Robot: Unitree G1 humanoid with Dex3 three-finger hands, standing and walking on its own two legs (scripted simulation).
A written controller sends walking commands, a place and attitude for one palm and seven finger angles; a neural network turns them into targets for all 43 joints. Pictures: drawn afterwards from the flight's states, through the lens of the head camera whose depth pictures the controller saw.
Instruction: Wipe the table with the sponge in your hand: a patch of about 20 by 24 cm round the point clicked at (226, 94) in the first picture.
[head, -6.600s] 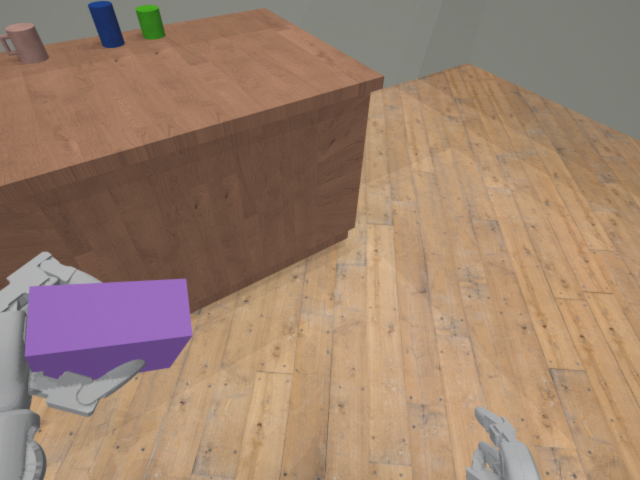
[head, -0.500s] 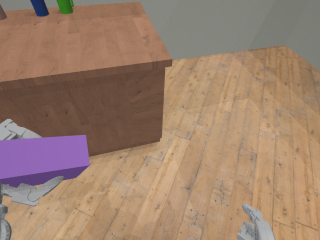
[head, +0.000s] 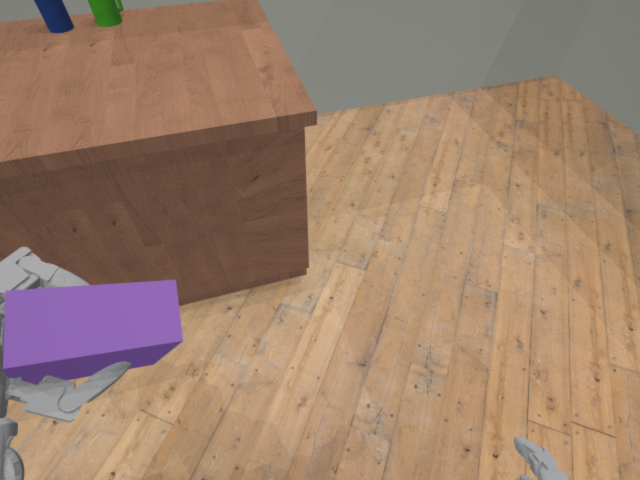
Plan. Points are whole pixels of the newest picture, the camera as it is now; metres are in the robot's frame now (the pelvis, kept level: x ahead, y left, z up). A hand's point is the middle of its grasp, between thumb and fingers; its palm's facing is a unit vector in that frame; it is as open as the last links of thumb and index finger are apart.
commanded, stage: take the last steps up to it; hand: left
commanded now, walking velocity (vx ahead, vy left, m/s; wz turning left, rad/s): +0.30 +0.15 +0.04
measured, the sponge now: (119, 332) +0.23 +0.20 +0.14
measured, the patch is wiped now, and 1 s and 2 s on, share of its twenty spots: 0.00 0.00 0.00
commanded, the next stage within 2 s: none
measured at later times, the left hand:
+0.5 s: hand (52, 280) +0.27 +0.28 +0.16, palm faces +0.41 -0.79 -0.46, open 9.9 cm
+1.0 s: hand (68, 193) +0.39 +0.32 +0.16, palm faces +0.39 -0.78 -0.49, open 9.9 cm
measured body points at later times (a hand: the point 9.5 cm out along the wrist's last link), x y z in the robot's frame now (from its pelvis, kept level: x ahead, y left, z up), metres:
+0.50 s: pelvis +0.07 +0.04 -0.01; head +0.11 +0.02 +0.44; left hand +0.24 +0.32 +0.18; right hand +0.23 -0.18 -0.12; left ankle +0.09 +0.18 -0.69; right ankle +0.06 -0.07 -0.74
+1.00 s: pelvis +0.17 +0.08 -0.02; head +0.20 +0.05 +0.43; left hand +0.36 +0.36 +0.19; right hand +0.33 -0.13 -0.14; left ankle +0.14 +0.20 -0.70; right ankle +0.19 +0.00 -0.74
